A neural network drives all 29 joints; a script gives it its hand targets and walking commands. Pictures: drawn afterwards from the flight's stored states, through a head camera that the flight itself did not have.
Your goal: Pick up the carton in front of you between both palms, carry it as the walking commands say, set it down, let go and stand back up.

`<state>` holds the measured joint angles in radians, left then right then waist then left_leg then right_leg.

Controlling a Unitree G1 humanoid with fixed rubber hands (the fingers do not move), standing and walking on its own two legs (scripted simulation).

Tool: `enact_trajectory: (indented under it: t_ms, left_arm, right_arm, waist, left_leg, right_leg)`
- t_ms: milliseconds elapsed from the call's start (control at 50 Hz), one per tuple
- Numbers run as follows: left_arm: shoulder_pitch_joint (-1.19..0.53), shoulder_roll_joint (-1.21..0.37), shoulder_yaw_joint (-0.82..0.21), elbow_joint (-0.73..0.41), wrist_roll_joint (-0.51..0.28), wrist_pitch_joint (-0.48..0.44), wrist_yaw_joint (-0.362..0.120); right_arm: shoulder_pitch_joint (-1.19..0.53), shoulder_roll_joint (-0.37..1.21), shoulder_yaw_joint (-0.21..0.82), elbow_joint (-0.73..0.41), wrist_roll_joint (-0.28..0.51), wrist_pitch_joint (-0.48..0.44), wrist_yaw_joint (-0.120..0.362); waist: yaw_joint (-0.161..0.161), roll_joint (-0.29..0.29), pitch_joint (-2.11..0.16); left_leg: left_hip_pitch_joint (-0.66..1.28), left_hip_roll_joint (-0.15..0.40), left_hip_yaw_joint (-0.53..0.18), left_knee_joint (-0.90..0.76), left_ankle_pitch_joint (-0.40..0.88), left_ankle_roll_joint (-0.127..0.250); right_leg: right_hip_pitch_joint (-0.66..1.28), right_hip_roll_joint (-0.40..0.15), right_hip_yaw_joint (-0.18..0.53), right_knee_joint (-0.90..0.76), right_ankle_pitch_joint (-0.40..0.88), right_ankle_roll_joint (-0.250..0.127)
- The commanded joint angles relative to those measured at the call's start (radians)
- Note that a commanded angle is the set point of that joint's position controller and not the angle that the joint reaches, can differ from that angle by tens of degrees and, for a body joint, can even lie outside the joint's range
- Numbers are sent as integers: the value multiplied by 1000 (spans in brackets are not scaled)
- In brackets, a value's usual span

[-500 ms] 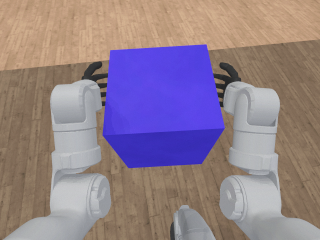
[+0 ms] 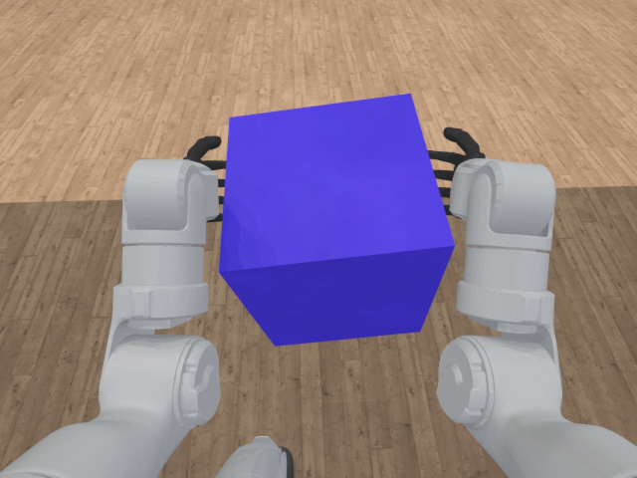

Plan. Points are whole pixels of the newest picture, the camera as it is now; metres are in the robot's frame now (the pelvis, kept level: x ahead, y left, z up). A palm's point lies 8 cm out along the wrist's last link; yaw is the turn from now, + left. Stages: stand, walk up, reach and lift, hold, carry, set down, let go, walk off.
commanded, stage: carry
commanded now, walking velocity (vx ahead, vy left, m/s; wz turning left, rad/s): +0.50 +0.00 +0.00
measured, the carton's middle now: (334, 235) +0.39 +0.01 +0.09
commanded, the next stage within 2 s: none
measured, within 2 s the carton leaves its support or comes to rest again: neither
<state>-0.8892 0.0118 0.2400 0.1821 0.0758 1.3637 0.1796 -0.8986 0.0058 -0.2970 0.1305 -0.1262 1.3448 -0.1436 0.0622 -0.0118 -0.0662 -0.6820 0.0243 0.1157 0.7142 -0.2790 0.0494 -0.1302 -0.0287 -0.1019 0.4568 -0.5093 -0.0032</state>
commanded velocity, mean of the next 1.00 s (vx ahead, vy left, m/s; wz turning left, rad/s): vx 0.50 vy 0.00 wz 0.00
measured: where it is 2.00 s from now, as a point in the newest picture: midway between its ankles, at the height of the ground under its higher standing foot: (338, 190)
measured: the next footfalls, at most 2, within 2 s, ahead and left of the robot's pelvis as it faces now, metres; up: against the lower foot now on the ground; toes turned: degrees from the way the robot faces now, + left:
left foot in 0.02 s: +0.20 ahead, +0.10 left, +0.03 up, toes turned +6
right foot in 0.44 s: +0.44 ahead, -0.10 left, +0.05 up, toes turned -6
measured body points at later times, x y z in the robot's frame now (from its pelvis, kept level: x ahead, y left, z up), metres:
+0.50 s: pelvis +0.31 -0.02 +0.03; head +0.33 -0.02 +0.48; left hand +0.70 +0.14 +0.20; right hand +0.70 -0.16 +0.20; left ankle +0.18 +0.09 -0.64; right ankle +0.40 -0.10 -0.68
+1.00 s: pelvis +0.61 +0.02 +0.07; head +0.64 +0.02 +0.52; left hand +1.01 +0.14 +0.21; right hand +0.98 -0.15 +0.21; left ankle +0.67 +0.10 -0.65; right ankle +0.52 -0.10 -0.55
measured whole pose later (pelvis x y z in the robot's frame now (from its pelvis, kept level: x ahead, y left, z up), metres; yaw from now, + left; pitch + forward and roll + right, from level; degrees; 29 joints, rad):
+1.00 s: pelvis +0.61 +0.02 +0.07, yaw -1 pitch +4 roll +0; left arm -0.89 0.01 0.28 0.25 0.12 1.36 0.17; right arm -0.83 0.04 -0.23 0.18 -0.10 1.34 -0.21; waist -0.08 -0.01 -0.02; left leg -0.47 -0.01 0.13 0.62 -0.33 0.08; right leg -0.55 -0.01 0.00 1.31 -0.45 -0.03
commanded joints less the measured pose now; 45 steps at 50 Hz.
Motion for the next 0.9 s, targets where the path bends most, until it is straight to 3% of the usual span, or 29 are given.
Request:
enact_trajectory:
  t_ms: [0, 20, 40, 60, 100, 140, 200, 240, 300, 340, 360, 400, 420, 440, 460, 480, 500, 520, 560, 640, 700, 760, 780, 820, 840, 860, 880]
  left_arm:
    - [-799, -1109, -506, -87, -500, -34, -314]
    - [-815, -1113, -493, -78, -492, -35, -317]
    - [-844, -1143, -490, -87, -491, -36, -318]
    - [-888, -1126, -488, -116, -481, -45, -309]
    - [-851, -1107, -476, -157, -448, -47, -281]
    - [-815, -1091, -462, -166, -417, -44, -253]
    - [-801, -1058, -465, -213, -396, -46, -223]
    - [-786, -1032, -472, -226, -379, -40, -211]
    - [-759, -1014, -497, -196, -362, -25, -212]
    - [-740, -1015, -507, -147, -364, -18, -224]
    - [-731, -1021, -508, -117, -368, -15, -233]
    - [-707, -1042, -500, -41, -381, -15, -254]
    - [-670, -1051, -485, 1, -389, -19, -266]
    - [-667, -1034, -472, 21, -385, -29, -273]
    - [-678, -1061, -465, 27, -394, -35, -280]
    - [-716, -1088, -466, -4, -419, -35, -289]
    - [-756, -1122, -479, -38, -453, -41, -300]
    - [-798, -1152, -492, -75, -487, -44, -308]
    - [-887, -1196, -512, -139, -537, -47, -315]
    - [-900, -1180, -517, -187, -559, -36, -310]
    - [-854, -1146, -512, -154, -538, -21, -303]
    - [-793, -1123, -498, -71, -499, -14, -305]
    - [-779, -1120, -492, -44, -487, -14, -307]
    - [-751, -1127, -474, 9, -471, -17, -312]
    - [-751, -1123, -462, 24, -459, -21, -316]
    - [-758, -1154, -448, 41, -456, -20, -321]
    - [-788, -1158, -452, 38, -449, -26, -321]
  right_arm:
    - [-560, 1066, 521, 126, 418, -4, 226]
    - [-557, 1077, 509, 132, 427, -10, 234]
    - [-605, 1081, 512, 117, 436, -23, 237]
    - [-631, 1111, 518, 78, 465, -24, 245]
    - [-733, 1174, 564, -30, 539, -25, 259]
    - [-819, 1203, 606, -112, 593, -28, 262]
    - [-817, 1181, 614, -164, 613, -22, 261]
    - [-796, 1164, 621, -166, 611, -9, 258]
    - [-731, 1135, 620, -110, 577, 6, 256]
    - [-704, 1123, 613, -56, 555, 8, 260]
    - [-694, 1119, 608, -30, 543, 8, 262]
    - [-674, 1118, 598, 19, 525, 5, 267]
    - [-683, 1108, 590, 33, 520, 2, 271]
    - [-697, 1122, 573, 43, 513, 1, 275]
    - [-723, 1126, 561, 41, 500, -3, 277]
    - [-740, 1133, 553, 35, 489, -9, 271]
    - [-739, 1117, 536, 12, 481, -16, 262]
    - [-749, 1120, 530, -9, 478, -19, 251]
    - [-757, 1104, 518, -50, 458, -24, 225]
    - [-749, 1066, 529, -97, 430, -21, 187]
    - [-714, 1043, 539, -71, 414, -8, 180]
    - [-676, 1044, 543, 1, 413, 1, 193]
    - [-670, 1049, 542, 26, 418, 2, 201]
    - [-647, 1064, 530, 80, 428, -5, 217]
    - [-623, 1075, 519, 99, 438, -12, 225]
    - [-635, 1051, 502, 104, 429, -24, 228]
    - [-653, 1092, 511, 92, 443, -29, 235]
  waist:
    - [-134, -106, -499]
    - [-181, 44, -593]
    - [-171, 331, -588]
    - [-152, 255, -549]
    - [-146, 66, -486]
    - [-122, 73, -489]
    - [-122, 110, -497]
    - [-130, 109, -480]
    - [-138, 146, -447]
    - [-137, 161, -419]
    - [-129, 172, -410]
    - [-55, 143, -464]
    - [12, 93, -541]
    - [27, -172, -631]
    - [37, -287, -563]
    - [27, -189, -519]
    - [35, -69, -502]
    - [21, -12, -475]
    - [-5, -57, -469]
    - [-1, -90, -455]
    - [8, -102, -417]
    - [12, -127, -379]
    - [0, -140, -377]
    - [-93, -118, -465]
    - [-159, -55, -553]
    - [-169, 246, -646]
    - [-171, 314, -577]
  left_leg:
    - [629, -99, 112, -154, 60, 43]
    - [873, 132, -285, -218, -190, 118]
    - [1028, 327, -794, -344, -46, 258]
    - [1022, 320, -781, -331, 51, 276]
    - [900, 280, -566, -249, 292, 231]
    - [825, 242, -453, -279, 243, 180]
    - [826, 238, -387, -301, 218, 193]
    - [818, 238, -335, -321, 220, 205]
    - [765, 212, -231, -329, 303, 166]
    - [751, 188, -166, -308, 402, 134]
    - [736, 180, -137, -281, 449, 115]
    - [627, 141, -31, -65, 650, 50]
    - [470, 117, 0, 112, 513, 3]
    - [173, 2, -1, 404, 189, -52]
    - [-86, -105, -78, 576, -237, -52]
    - [-180, -48, -139, 718, -231, -20]
    - [-194, -23, -145, 743, -204, -11]
    - [-190, 3, -150, 690, -160, -3]
    - [-154, 21, -143, 614, -122, 0]
    - [-189, 30, -96, 491, -95, -12]
    - [-136, 44, -73, 261, -33, -25]
    - [16, -14, 30, 33, 14, -13]
    - [102, -50, 71, -28, 2, -1]
    - [469, -129, 148, -163, 59, 30]
    - [755, -13, -14, -158, 9, 61]
    - [978, 279, -601, -250, -108, 217]
    - [1019, 310, -819, -362, 60, 277]
  right_leg:
    - [-13, -126, -34, 309, 948, -56]
    - [-245, -77, -14, 553, 612, -8]
    - [-564, 108, 37, 788, 7, 15]
    - [-664, 71, 142, 941, -23, -20]
    - [-704, 8, 148, 966, 38, -46]
    - [-662, -24, 148, 857, 92, -44]
    - [-680, -16, 102, 751, 81, -30]
    - [-690, -27, 80, 622, 99, -18]
    - [-584, -16, 33, 389, 216, -13]
    - [-499, 29, -41, 254, 240, -22]
    - [-433, 59, -80, 194, 243, -32]
    - [-89, 113, -142, 60, 317, -64]
    - [178, 26, -21, 72, 270, -95]
    - [400, -263, 525, -1, 185, -217]
    - [475, -311, 758, -89, 366, -303]
    - [469, -317, 678, -27, 481, -309]
    - [418, -292, 581, 11, 579, -290]
    - [353, -269, 503, 5, 561, -252]
    - [282, -236, 419, -35, 452, -208]
    - [268, -236, 345, -81, 424, -235]
    - [240, -213, 253, -93, 473, -221]
    - [200, -180, 151, -77, 635, -174]
    - [179, -172, 115, -40, 736, -154]
    - [75, -131, -9, 217, 981, -86]
    - [-111, -117, -16, 413, 759, -38]
    - [-416, 14, 9, 701, 382, 19]
    - [-625, 114, 87, 884, -2, 4]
